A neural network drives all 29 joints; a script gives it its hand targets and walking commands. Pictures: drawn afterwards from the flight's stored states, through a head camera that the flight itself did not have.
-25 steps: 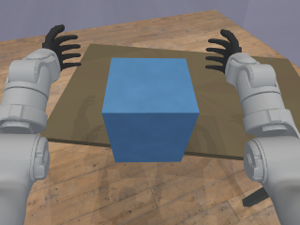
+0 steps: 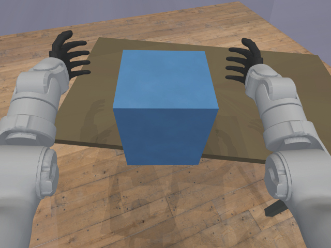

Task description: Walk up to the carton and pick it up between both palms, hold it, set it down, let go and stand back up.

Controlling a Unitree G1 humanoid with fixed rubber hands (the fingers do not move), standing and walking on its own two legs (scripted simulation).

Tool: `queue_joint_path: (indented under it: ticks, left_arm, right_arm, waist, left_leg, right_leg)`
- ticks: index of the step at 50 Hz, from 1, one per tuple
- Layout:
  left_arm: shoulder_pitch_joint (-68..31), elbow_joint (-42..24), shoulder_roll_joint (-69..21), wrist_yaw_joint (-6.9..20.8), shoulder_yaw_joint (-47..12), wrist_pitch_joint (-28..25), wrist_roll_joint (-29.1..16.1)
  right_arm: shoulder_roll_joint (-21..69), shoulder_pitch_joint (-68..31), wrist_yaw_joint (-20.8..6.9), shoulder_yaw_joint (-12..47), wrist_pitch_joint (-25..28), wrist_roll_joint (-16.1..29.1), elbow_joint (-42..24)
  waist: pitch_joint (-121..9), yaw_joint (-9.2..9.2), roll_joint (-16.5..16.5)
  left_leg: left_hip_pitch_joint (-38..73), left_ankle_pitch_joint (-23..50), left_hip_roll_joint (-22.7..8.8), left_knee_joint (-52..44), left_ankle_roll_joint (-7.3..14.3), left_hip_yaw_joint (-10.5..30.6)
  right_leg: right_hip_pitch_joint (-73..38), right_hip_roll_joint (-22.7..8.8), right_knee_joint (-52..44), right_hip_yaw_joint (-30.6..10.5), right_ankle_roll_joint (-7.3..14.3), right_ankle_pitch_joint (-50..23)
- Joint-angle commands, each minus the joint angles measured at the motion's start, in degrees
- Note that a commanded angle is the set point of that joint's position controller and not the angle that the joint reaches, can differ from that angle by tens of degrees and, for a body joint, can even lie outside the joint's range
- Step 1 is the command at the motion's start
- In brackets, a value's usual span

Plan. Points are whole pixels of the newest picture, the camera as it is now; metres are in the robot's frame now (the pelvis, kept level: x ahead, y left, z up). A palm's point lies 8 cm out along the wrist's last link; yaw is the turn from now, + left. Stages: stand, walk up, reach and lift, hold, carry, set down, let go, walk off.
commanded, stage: reach and lift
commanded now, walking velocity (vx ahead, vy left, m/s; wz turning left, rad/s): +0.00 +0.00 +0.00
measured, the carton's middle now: (163, 111) +0.48 -0.01 +0.04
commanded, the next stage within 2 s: none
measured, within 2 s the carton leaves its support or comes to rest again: neither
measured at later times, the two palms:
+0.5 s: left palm (80, 84) +0.51 +0.20 +0.12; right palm (232, 90) +0.50 -0.18 +0.11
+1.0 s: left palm (90, 93) +0.48 +0.18 +0.11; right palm (224, 97) +0.47 -0.16 +0.10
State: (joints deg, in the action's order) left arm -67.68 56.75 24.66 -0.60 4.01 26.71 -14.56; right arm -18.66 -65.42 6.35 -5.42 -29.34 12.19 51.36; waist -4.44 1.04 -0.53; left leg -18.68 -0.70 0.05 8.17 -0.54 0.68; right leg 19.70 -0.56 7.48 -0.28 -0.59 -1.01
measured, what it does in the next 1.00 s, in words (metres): stands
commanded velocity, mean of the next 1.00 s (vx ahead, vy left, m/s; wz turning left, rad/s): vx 0.00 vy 0.00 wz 0.00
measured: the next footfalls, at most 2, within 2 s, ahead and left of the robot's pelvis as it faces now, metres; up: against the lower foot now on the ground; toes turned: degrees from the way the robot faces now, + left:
none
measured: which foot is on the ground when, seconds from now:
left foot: down 0.00-1.00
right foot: down 0.00-1.00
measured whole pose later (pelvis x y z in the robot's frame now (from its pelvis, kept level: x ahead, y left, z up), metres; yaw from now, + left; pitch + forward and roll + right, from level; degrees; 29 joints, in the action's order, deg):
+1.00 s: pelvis +0.02 +0.00 +0.00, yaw +0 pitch +15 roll +0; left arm -57.4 61.9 13.1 -2.4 7.3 7.8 -5.7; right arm -8.3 -54.4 8.0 -7.2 -9.5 4.5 56.6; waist -8.0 0.4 -0.7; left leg -19.8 -0.6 0.1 5.3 -0.5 1.0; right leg 22.0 -0.5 7.1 -1.2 -0.7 0.2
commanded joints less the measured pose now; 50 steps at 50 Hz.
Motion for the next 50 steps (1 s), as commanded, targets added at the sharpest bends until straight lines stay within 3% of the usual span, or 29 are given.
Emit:
queue_joint_path:
  ticks: [1,3,4,5,6,9,11,14,15,16,17,18,21,23,26,27,28,29,32,33,34,36,39,40,42,44,46,48,50]
  left_arm:
    - [-29.3,-6.3,8.0,0.3,-0.1,-5.9,-0.5]
    - [-29.8,-6.6,8.4,0.2,0.6,-6.9,0.3]
    - [-28.2,-4.2,7.8,0.1,-0.1,-7.5,-0.4]
    - [-28.6,-3.3,7.1,0.2,-0.1,-8.1,-0.1]
    - [-28.0,-3.7,6.0,0.1,-0.3,-8.5,0.2]
    - [-27.1,-3.3,4.5,-0.1,-0.5,-10.8,1.3]
    - [-26.3,-4.4,6.5,-0.3,1.3,-12.2,2.3]
    - [-23.3,-4.4,5.4,-0.4,1.9,-13.8,2.9]
    - [-23.5,-6.6,5.6,-0.3,2.5,-14.7,4.0]
    - [-22.6,-10.3,6.0,-0.5,4.1,-15.7,4.1]
    - [-24.0,-12.8,6.6,-0.8,4.7,-16.2,5.3]
    - [-22.7,-12.6,5.4,-1.0,4.6,-16.5,5.3]
    - [-16.7,-7.2,1.8,-0.4,3.6,-17.0,5.9]
    - [-13.9,-10.6,1.4,-0.1,3.3,-18.1,7.0]
    - [-11.9,-12.1,-1.1,-0.2,3.1,-20.2,6.4]
    - [-12.5,-12.1,-1.6,-0.2,2.9,-21.1,6.3]
    - [-11.3,-11.4,-2.7,-0.3,1.5,-21.4,5.3]
    - [-7.9,-11.5,-2.6,-0.4,1.3,-21.6,5.2]
    - [-6.1,-6.4,-1.3,-0.5,2.8,-21.9,6.6]
    - [-7.6,-7.5,-1.3,-0.6,1.8,-22.2,6.3]
    - [-9.5,-9.2,-0.9,-0.9,3.1,-22.6,6.5]
    - [-12.3,-11.6,-0.9,-1.6,3.2,-23.4,6.5]
    - [-13.7,-12.3,-2.8,-1.9,2.1,-24.0,6.1]
    - [-15.3,-13.1,-2.5,-2.0,3.6,-24.1,7.1]
    - [-14.0,-9.6,-1.3,-2.4,4.3,-23.1,8.8]
    - [-12.8,-5.3,-2.6,-2.3,4.7,-21.6,9.8]
    - [-12.4,-2.1,-4.2,-1.9,3.7,-20.9,8.9]
    - [-13.8,-3.6,-3.6,-1.9,4.0,-21.0,9.4]
    - [-18.4,-3.5,-1.8,-1.7,4.9,-21.3,10.0]
  right_arm:
    - [-7.6,-29.6,0.5,0.1,5.8,0.8,-8.5]
    - [-8.2,-29.9,0.7,-0.5,6.9,0.0,-8.5]
    - [-7.5,-28.1,0.9,-0.8,7.4,-0.3,-6.4]
    - [-6.1,-28.2,0.9,0.1,8.0,-0.6,-6.3]
    - [-5.9,-27.8,0.7,-0.6,8.5,-0.6,-5.2]
    - [-4.5,-25.9,0.0,-1.3,10.7,-0.8,-2.3]
    - [-5.1,-25.0,0.2,-1.6,12.3,-2.6,-4.6]
    - [-5.6,-23.4,0.7,-3.0,14.3,-4.1,-7.7]
    - [-5.2,-22.0,0.6,-2.6,15.0,-4.3,-8.8]
    - [-5.3,-21.0,0.7,-3.4,15.8,-4.7,-11.1]
    - [-5.5,-20.4,0.4,-4.2,16.4,-5.2,-11.0]
    - [-6.6,-20.5,0.5,-5.5,16.8,-6.7,-11.5]
    - [-3.7,-15.1,-0.3,-4.4,18.2,-7.2,-9.1]
    - [-2.7,-11.4,-0.8,-4.5,18.8,-6.6,-8.4]
    - [-0.9,-11.7,-1.0,-3.8,21.5,-7.3,-13.2]
    - [-0.4,-12.4,-0.7,-3.2,22.5,-6.9,-12.6]
    - [-0.2,-11.1,-0.9,-3.0,22.9,-6.6,-11.5]
    - [0.0,-7.6,-0.6,-3.5,23.1,-6.7,-10.9]
    - [0.7,-6.6,-0.5,-2.5,23.5,-7.1,-7.8]
    - [1.1,-7.3,-0.5,-2.4,23.6,-7.1,-6.3]
    - [1.0,-8.6,-0.4,-2.6,23.8,-7.0,-7.1]
    - [0.6,-11.2,0.0,-2.3,24.6,-6.1,-7.9]
    - [2.4,-15.1,1.1,-0.3,25.5,-5.8,-13.8]
    - [2.5,-15.6,1.2,-0.4,25.1,-6.4,-12.3]
    - [2.4,-13.5,1.6,-2.3,24.0,-7.0,-7.8]
    - [4.0,-11.7,1.6,-1.2,22.4,-7.1,-2.9]
    - [4.7,-12.6,1.6,-1.5,21.9,-7.7,-3.2]
    - [4.4,-13.4,1.8,-2.6,21.8,-8.0,-3.1]
    - [2.2,-18.0,2.4,-4.4,22.4,-8.9,-3.9]
  waist:
    - [-33.9,-0.08,2.8]
    - [-35.8,-0.15,3.0]
    - [-34.1,0.32,2.0]
    - [-35.4,-0.56,0.3]
    - [-36.0,-0.52,2.4]
    - [-36.2,-0.56,3.7]
    - [-39.7,-0.07,0.1]
    - [-43.3,0.0,0.7]
    - [-46.1,-0.01,1.9]
    - [-49.8,-0.22,0.7]
    - [-51.6,-0.16,2.7]
    - [-54.0,0.57,1.8]
    - [-49.3,0.74,2.0]
    - [-48.4,-0.23,5.4]
    - [-50.4,0.17,2.6]
    - [-50.6,-0.45,3.7]
    - [-49.1,0.65,2.6]
    - [-48.2,-0.25,3.5]
    - [-43.6,-0.89,-0.4]
    - [-42.9,-0.75,0.9]
    - [-44.2,-1.06,-0.9]
    - [-47.1,-0.76,1.2]
    - [-50.3,-0.71,-0.5]
    - [-51.8,-1.5,-0.8]
    - [-48.2,-0.47,-0.1]
    - [-43.4,-1.45,0.8]
    - [-38.3,-1.72,-0.4]
    - [-37.0,-1.61,0.8]
    - [-38.2,-0.57,0.6]
  left_leg:
    - [4.4,-3.2,2.1,1.8,-1.9,-1.7]
    - [2.8,-5.1,2.1,1.9,-1.8,-1.6]
    - [1.2,-6.8,2.2,3.2,-1.8,-1.4]
    - [1.5,-7.6,1.8,2.3,-1.8,-1.1]
    - [2.5,-6.8,2.0,3.3,-2.0,-1.0]
    - [3.0,-3.2,2.2,3.9,-3.0,-1.0]
    - [4.9,-0.5,2.1,3.9,-2.2,-0.9]
    - [7.7,5.8,2.6,4.0,-2.0,-0.9]
    - [10.2,11.5,2.5,3.9,-2.4,-0.8]
    - [13.0,17.0,2.6,4.5,-2.3,-1.0]
    - [14.5,22.1,2.6,4.8,-2.7,-1.2]
    - [16.5,26.6,2.4,4.9,-2.7,-0.3]
    - [19.7,32.1,1.9,5.7,-3.0,0.3]
    - [21.3,35.9,2.4,6.3,-4.0,0.0]
    - [22.9,42.8,1.8,6.4,-3.4,0.3]
    - [21.2,42.4,2.1,6.0,-3.5,-0.2]
    - [19.4,41.1,1.6,5.7,-3.6,0.3]
    - [19.6,42.3,1.8,5.4,-3.0,0.0]
    - [13.9,32.9,2.2,2.7,-2.3,0.0]
    - [16.0,33.7,2.1,2.8,-2.2,0.4]
    - [18.8,35.2,1.7,3.6,-2.2,0.6]
    - [17.4,34.8,2.2,4.8,-3.0,-0.3]
    - [13.6,29.6,2.6,3.6,-1.6,-0.9]
    - [11.9,28.1,2.8,3.2,-1.8,-1.0]
    - [10.7,22.8,3.2,1.3,-0.8,-1.2]
    - [10.7,18.3,2.7,0.4,-1.0,-1.3]
    - [8.5,13.2,2.3,-0.1,-0.9,-1.5]
    - [7.5,10.7,2.4,-0.4,-0.8,-1.1]
    - [6.1,7.3,2.8,-0.2,-0.4,-1.6]
  right_leg:
    - [-16.7,1.4,3.7,-0.4,-1.7,2.5]
    - [-16.1,1.2,3.7,0.1,-1.4,4.4]
    - [-15.4,1.2,4.7,0.0,-1.3,5.5]
    - [-14.8,1.3,5.1,0.3,-1.2,6.1]
    - [-13.8,1.3,6.0,0.1,-0.9,5.8]
    - [-12.9,1.6,6.4,0.3,-0.5,1.8]
    - [-13.8,1.8,6.1,0.3,-1.2,-0.5]
    - [-16.5,1.4,6.0,-0.2,-1.4,-6.7]
    - [-16.8,1.6,5.9,-0.2,-1.2,-11.7]
    - [-18.9,1.7,6.6,-0.4,-1.5,-16.8]
    - [-20.1,2.0,6.8,0.0,-1.5,-21.2]
    - [-20.8,2.4,6.6,0.2,-1.7,-23.8]
    - [-17.9,2.7,5.4,0.1,-1.6,-24.7]
    - [-17.7,2.5,3.7,-0.3,-1.3,-27.2]
    - [-18.5,2.7,3.7,-0.3,-1.3,-32.7]
    - [-19.0,2.3,4.0,-0.8,-1.4,-33.8]
    - [-21.0,2.5,4.5,-0.6,-1.0,-34.2]
    - [-21.7,2.4,4.9,-1.2,-1.2,-34.5]
    - [-23.8,1.9,5.2,-1.2,-2.4,-32.4]
    - [-21.1,2.0,5.2,-1.0,-2.6,-29.8]
    - [-18.2,2.2,4.8,-0.5,-2.7,-29.1]
    - [-18.9,2.2,4.7,-0.7,-1.9,-30.6]
    - [-23.1,1.8,7.0,-0.6,-2.7,-32.0]
    - [-24.3,2.0,7.4,-0.4,-2.7,-32.6]
    - [-24.3,1.8,7.8,-0.7,-3.4,-30.5]
    - [-21.2,1.9,5.9,0.2,-3.2,-23.1]
    - [-21.7,1.3,4.3,-0.5,-2.7,-18.0]
    - [-19.6,1.3,4.9,-0.2,-2.3,-15.0]
    - [-18.7,1.4,4.5,0.2,-2.7,-12.0]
